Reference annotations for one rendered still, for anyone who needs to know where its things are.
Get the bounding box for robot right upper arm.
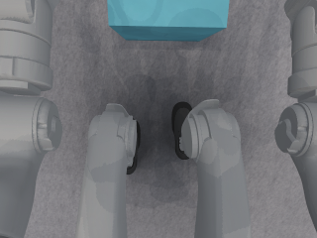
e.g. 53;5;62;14
274;102;317;232

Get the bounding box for robot right shin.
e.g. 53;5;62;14
179;99;241;157

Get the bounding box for left robot forearm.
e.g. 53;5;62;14
0;0;60;96

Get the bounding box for right robot forearm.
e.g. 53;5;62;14
284;0;317;103

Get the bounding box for carton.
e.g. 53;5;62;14
107;0;230;42

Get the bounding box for robot shin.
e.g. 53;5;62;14
179;99;241;157
87;103;134;167

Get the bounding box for robot left shin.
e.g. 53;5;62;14
87;103;134;167

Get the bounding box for robot left upper arm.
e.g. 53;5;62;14
0;95;63;238

